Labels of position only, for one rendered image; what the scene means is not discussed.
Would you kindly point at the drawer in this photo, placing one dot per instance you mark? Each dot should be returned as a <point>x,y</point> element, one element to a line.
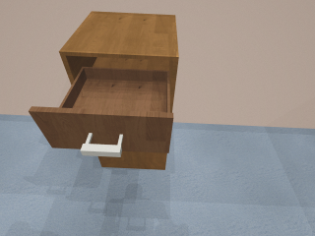
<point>110,102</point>

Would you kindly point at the cabinet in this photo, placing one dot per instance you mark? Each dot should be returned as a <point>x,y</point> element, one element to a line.
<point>125,41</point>

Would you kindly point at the handle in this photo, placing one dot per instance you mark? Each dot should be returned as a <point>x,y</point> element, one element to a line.
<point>89,149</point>

